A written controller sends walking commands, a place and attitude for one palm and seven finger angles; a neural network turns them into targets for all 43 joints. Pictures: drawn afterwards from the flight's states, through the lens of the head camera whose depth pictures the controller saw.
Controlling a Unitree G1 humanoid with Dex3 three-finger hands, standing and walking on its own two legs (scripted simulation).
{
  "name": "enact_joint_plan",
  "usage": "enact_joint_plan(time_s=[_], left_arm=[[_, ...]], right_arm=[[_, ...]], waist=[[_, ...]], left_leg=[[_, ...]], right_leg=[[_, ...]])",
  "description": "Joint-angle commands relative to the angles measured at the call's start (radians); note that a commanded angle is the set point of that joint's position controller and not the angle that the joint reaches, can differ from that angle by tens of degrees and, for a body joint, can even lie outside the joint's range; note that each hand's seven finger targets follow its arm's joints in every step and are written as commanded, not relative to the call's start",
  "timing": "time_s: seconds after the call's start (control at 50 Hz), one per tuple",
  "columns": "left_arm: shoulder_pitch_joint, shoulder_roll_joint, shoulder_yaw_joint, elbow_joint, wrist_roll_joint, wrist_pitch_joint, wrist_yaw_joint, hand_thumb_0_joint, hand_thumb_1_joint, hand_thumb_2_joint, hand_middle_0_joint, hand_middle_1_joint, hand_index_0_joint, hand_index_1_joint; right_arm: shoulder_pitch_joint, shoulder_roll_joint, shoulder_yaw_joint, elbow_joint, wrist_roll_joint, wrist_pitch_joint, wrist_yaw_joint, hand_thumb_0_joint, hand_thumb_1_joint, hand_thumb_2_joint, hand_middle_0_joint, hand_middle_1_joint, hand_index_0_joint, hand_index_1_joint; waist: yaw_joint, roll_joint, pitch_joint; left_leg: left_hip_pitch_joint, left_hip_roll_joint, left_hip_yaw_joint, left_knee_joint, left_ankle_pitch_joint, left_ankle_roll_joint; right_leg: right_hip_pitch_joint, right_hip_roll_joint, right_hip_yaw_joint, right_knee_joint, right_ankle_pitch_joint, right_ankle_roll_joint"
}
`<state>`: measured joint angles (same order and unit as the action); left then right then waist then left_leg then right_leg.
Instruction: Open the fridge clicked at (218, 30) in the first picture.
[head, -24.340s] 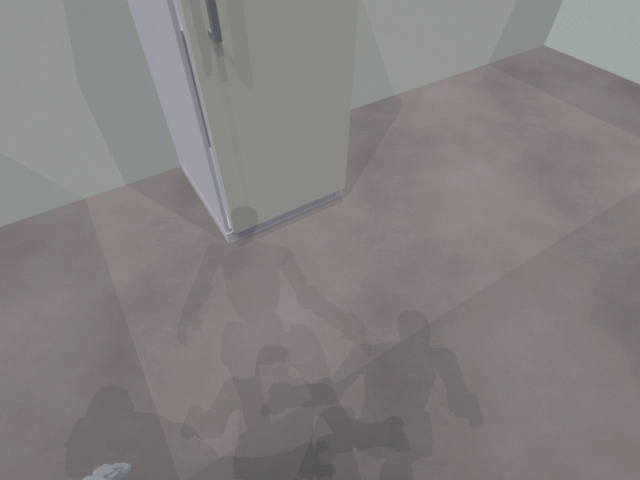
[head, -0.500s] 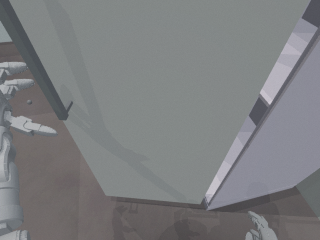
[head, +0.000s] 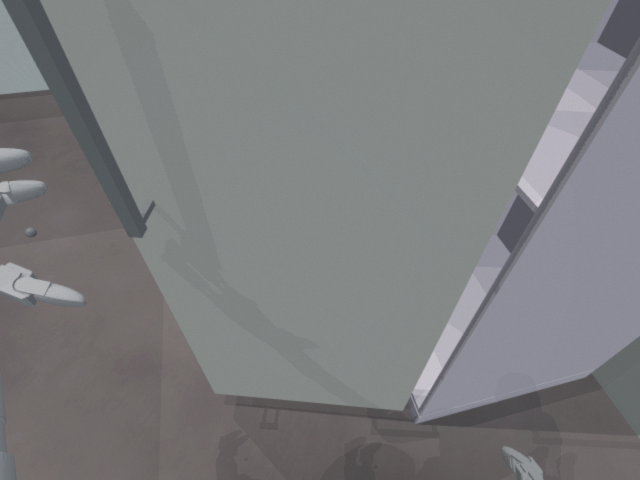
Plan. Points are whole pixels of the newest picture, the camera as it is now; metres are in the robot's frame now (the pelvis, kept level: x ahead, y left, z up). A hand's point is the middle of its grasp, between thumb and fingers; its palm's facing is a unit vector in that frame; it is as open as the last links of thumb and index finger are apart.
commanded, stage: slip the hand off the handle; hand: left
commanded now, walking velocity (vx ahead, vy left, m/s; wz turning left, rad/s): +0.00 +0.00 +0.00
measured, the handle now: (82, 91) +0.41 +0.29 +0.28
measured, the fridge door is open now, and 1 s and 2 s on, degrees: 71 71 71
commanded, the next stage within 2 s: draw the hand back to the body in 0.46 s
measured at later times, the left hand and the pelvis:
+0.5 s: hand out of the picture +0.22 +0.32 +0.18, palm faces +0.40 -0.88 -0.24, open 14.6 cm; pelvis -0.01 -0.01 +0.00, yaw +1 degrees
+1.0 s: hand out of the picture +0.21 +0.30 +0.19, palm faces +0.22 -0.98 -0.04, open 14.7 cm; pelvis +0.00 -0.01 +0.01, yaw +1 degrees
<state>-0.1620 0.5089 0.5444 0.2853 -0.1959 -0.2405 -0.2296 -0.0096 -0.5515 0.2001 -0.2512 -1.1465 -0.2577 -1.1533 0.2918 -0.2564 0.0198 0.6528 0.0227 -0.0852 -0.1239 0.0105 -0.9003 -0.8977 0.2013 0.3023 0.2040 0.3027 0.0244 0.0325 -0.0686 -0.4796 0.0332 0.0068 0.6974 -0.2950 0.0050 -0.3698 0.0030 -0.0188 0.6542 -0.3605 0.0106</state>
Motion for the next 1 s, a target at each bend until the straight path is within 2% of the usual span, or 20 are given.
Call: enact_joint_plan(time_s=[0.0, 0.06, 0.1, 0.26, 0.32, 0.34, 0.4, 0.44, 0.52, 0.56, 0.58, 0.62, 0.64, 0.66, 0.72, 0.74, 0.8, 0.84, 0.94, 0.98], left_arm=[[-0.237, 0.311, 0.093, -0.268, -0.026, -0.053, 0.038, 0.0, -0.55, 0.2, -0.25, -1.15, -0.25, -1.15], [-0.214, 0.32, 0.102, -0.287, -0.019, -0.047, 0.056, 0.0, -0.55, 0.2, -0.25, -1.15, -0.25, -1.15], [-0.216, 0.316, 0.095, -0.29, -0.019, -0.046, 0.051, 0.0, -0.55, 0.2, -0.25, -1.15, -0.25, -1.15], [-0.124, 0.24, 0.039, -0.37, -0.042, -0.037, 0.035, 0.0, -0.55, 0.2, -0.25, -1.15, -0.25, -1.15], [-0.061, 0.245, 0.065, -0.403, -0.052, -0.022, 0.036, 0.0, -0.55, 0.2, -0.25, -1.15, -0.25, -1.15], [-0.034, 0.272, 0.097, -0.404, -0.054, -0.02, 0.04, 0.0, -0.55, 0.2, -0.25, -1.15, -0.25, -1.15], [-0.003, 0.236, 0.08, -0.477, -0.065, -0.022, 0.036, 0.0, -0.55, 0.2, -0.25, -1.15, -0.25, -1.15], [0.074, 0.267, 0.129, -0.475, -0.073, -0.02, 0.037, 0.0, -0.55, 0.2, -0.25, -1.15, -0.25, -1.15], [0.01, 0.246, 0.103, -0.484, -0.085, -0.019, 0.016, 0.0, -0.55, 0.2, -0.25, -1.15, -0.25, -1.15], [-0.019, 0.24, 0.083, -0.455, -0.084, -0.015, 0.008, 0.0, -0.55, 0.2, -0.25, -1.15, -0.25, -1.15], [-0.037, 0.179, 0.038, -0.34, -0.203, 0.095, -0.071, 0.0, -0.55, 0.2, -0.25, -1.15, -0.25, -1.15], [-0.105, 0.259, 0.074, -0.408, -0.236, 0.192, -0.138, 0.0, -0.55, 0.2, -0.25, -1.15, -0.25, -1.15], [-0.095, 0.273, 0.074, -0.414, -0.235, 0.236, -0.159, 0.0, -0.55, 0.2, -0.25, -1.15, -0.25, -1.15], [-0.095, 0.245, 0.038, -0.42, -0.238, 0.28, -0.181, 0.0, -0.55, 0.2, -0.25, -1.15, -0.25, -1.15], [-0.036, 0.317, 0.079, -0.441, -0.226, 0.363, -0.229, 0.0, -0.55, 0.2, -0.25, -1.15, -0.25, -1.15], [-0.018, 0.35, 0.127, -0.484, -0.225, 0.362, -0.222, 0.0, -0.55, 0.2, -0.25, -1.15, -0.25, -1.15], [0.077, 0.312, 0.177, -0.492, -0.262, 0.346, -0.198, 0.0, -0.55, 0.2, -0.25, -1.15, -0.25, -1.15], [0.143, 0.277, 0.188, -0.499, -0.276, 0.347, -0.18, 0.0, -0.55, 0.2, -0.25, -1.15, -0.25, -1.15], [0.169, 0.189, 0.093, -0.51, -0.254, 0.409, -0.159, 0.0, -0.55, 0.2, -0.25, -1.15, -0.25, -1.15], [0.101, 0.188, 0.061, -0.589, -0.239, 0.407, -0.152, 0.0, -0.514, 0.218, -0.249, -1.129, -0.249, -1.129]], right_arm=[[-0.114, -0.133, -0.043, -0.151, 0.001, -0.075, -0.017, 0.0, -0.9, -0.9, 0.2, 0.3, 0.2, 0.3], [-0.128, -0.13, -0.037, -0.145, 0.0, -0.086, -0.023, 0.0, -0.9, -0.9, 0.2, 0.3, 0.2, 0.3], [-0.133, -0.129, -0.034, -0.142, 0.001, -0.095, -0.027, 0.0, -0.9, -0.9, 0.2, 0.3, 0.2, 0.3], [-0.164, -0.122, -0.023, -0.15, 0.003, -0.13, -0.029, 0.0, -0.9, -0.9, 0.2, 0.3, 0.2, 0.3], [-0.173, -0.12, -0.022, -0.156, 0.002, -0.139, -0.03, 0.0, -0.9, -0.9, 0.2, 0.3, 0.2, 0.3], [-0.164, -0.122, -0.022, -0.149, 0.001, -0.138, -0.028, 0.0, -0.9, -0.9, 0.2, 0.3, 0.2, 0.3], [-0.183, -0.113, -0.02, -0.162, 0.001, -0.148, -0.024, 0.0, -0.9, -0.9, 0.2, 0.3, 0.2, 0.3], [-0.174, -0.115, -0.021, -0.155, -0.002, -0.148, -0.023, 0.0, -0.9, -0.9, 0.2, 0.3, 0.2, 0.3], [-0.182, -0.112, -0.017, -0.144, 0.003, -0.155, -0.034, 0.0, -0.9, -0.9, 0.2, 0.3, 0.2, 0.3], [-0.176, -0.116, -0.017, -0.134, 0.005, -0.162, -0.042, 0.0, -0.9, -0.9, 0.2, 0.3, 0.2, 0.3], [-0.198, -0.129, -0.008, -0.128, 0.04, -0.175, -0.059, 0.0, -0.9, -0.9, 0.2, 0.3, 0.2, 0.3], [-0.217, -0.134, -0.002, -0.143, 0.051, -0.202, -0.088, 0.0, -0.9, -0.9, 0.2, 0.3, 0.2, 0.3], [-0.219, -0.137, 0.006, -0.143, 0.053, -0.211, -0.093, 0.0, -0.9, -0.9, 0.2, 0.3, 0.2, 0.3], [-0.218, -0.129, 0.012, -0.153, 0.057, -0.222, -0.091, 0.0, -0.9, -0.9, 0.2, 0.3, 0.2, 0.3], [-0.206, -0.128, 0.018, -0.174, 0.059, -0.233, -0.069, 0.0, -0.9, -0.9, 0.2, 0.3, 0.2, 0.3], [-0.208, -0.128, 0.015, -0.179, 0.054, -0.234, -0.059, 0.0, -0.9, -0.9, 0.2, 0.3, 0.2, 0.3], [-0.202, -0.118, 0.012, -0.197, 0.052, -0.237, -0.031, 0.0, -0.9, -0.9, 0.2, 0.3, 0.2, 0.3], [-0.209, -0.115, 0.01, -0.203, 0.053, -0.24, -0.017, 0.0, -0.9, -0.9, 0.2, 0.3, 0.2, 0.3], [-0.211, -0.121, 0.005, -0.209, 0.063, -0.233, -0.013, 0.0, -0.9, -0.9, 0.2, 0.3, 0.2, 0.3], [-0.209, -0.122, 0.005, -0.211, 0.063, -0.237, -0.019, 0.0, -0.9, -0.9, 0.2, 0.3, 0.2, 0.3]], waist=[[0.022, 0.064, -0.187], [0.024, 0.093, -0.165], [0.017, 0.074, -0.159], [0.022, 0.081, -0.128], [0.034, 0.068, -0.133], [0.044, 0.056, -0.128], [0.041, 0.064, -0.134], [0.058, 0.051, -0.123], [0.029, 0.085, -0.083], [0.018, 0.064, -0.065], [0.007, 0.082, -0.102], [0.023, 0.07, -0.119], [0.034, 0.086, -0.137], [0.028, 0.087, -0.125], [0.039, 0.096, -0.106], [0.054, 0.091, -0.119], [0.059, 0.032, -0.121], [0.073, 0.066, -0.11], [0.05, 0.049, -0.035], [0.038, 0.074, -0.048]], left_leg=[[0.212, -0.033, -0.035, -0.119, 0.119, 0.02], [0.201, -0.033, -0.035, -0.13, 0.061, 0.022], [0.201, -0.032, -0.037, -0.132, 0.046, 0.022], [0.211, -0.034, -0.045, -0.142, 0.009, 0.021], [0.216, -0.037, -0.039, -0.139, 0.037, 0.021], [0.21, -0.035, -0.039, -0.137, 0.05, 0.02], [0.228, -0.04, -0.034, -0.136, 0.069, 0.02], [0.213, -0.04, -0.028, -0.13, 0.085, 0.02], [0.218, -0.043, -0.028, -0.128, 0.06, 0.018], [0.212, -0.042, -0.029, -0.125, 0.035, 0.021], [0.236, -0.035, -0.043, -0.162, -0.015, 0.016], [0.265, -0.038, -0.05, -0.169, 0.02, 0.026], [0.281, -0.037, -0.049, -0.172, 0.057, 0.029], [0.295, -0.038, -0.054, -0.181, 0.081, 0.031], [0.308, -0.039, -0.06, -0.196, 0.126, 0.032], [0.314, -0.037, -0.059, -0.192, 0.165, 0.03], [0.314, -0.039, -0.053, -0.193, 0.192, 0.024], [0.319, -0.038, -0.047, -0.192, 0.207, 0.02], [0.307, -0.032, -0.04, -0.204, 0.136, 0.021], [0.324, -0.035, -0.049, -0.215, 0.116, 0.024]], right_leg=[[-0.042, 0.037, -0.03, -0.099, 0.127, -0.027], [-0.046, 0.031, -0.022, -0.112, 0.078, -0.028], [-0.048, 0.032, -0.021, -0.116, 0.066, -0.027], [-0.046, 0.029, -0.023, -0.125, 0.05, -0.028], [-0.029, 0.025, -0.022, -0.129, 0.071, -0.025], [-0.009, 0.025, -0.022, -0.131, 0.082, -0.028], [-0.011, 0.025, -0.023, -0.13, 0.099, -0.025], [0.012, 0.023, -0.022, -0.133, 0.115, -0.026], [-0.033, 0.023, -0.017, -0.14, 0.088, -0.023], [-0.046, 0.02, -0.011, -0.148, 0.065, -0.02], [0.014, 0.007, 0.0, -0.187, 0.047, -0.021], [0.058, 0.003, 0.008, -0.21, 0.069, -0.017], [0.081, 0.002, 0.007, -0.21, 0.106, -0.02], [0.081, 0.002, -0.002, -0.208, 0.139, -0.019], [0.096, 0.007, -0.007, -0.218, 0.181, -0.022], [0.121, 0.008, -0.009, -0.215, 0.217, -0.025], [0.126, 0.019, -0.03, -0.208, 0.247, -0.022], [0.135, 0.017, -0.031, -0.206, 0.267, -0.026], [0.073, 0.014, -0.024, -0.229, 0.185, -0.017], [0.064, 0.016, -0.03, -0.229, 0.155, -0.017]])
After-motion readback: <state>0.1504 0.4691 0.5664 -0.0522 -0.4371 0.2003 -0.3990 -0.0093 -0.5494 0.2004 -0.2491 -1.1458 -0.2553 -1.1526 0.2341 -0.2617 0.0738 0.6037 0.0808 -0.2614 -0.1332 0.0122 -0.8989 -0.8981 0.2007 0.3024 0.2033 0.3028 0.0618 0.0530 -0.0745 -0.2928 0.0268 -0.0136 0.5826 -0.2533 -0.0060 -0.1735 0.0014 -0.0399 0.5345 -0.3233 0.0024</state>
